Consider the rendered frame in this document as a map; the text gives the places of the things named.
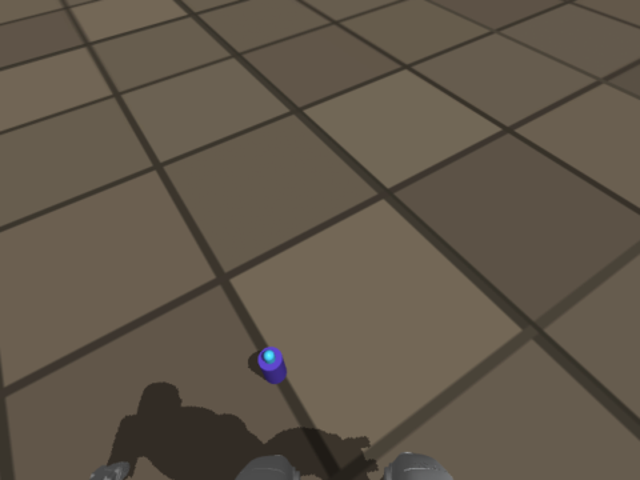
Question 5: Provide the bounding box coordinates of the bottle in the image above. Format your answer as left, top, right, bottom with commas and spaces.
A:
258, 347, 287, 384

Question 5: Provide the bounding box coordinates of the left robot hand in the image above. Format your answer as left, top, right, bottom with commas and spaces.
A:
90, 462, 130, 480

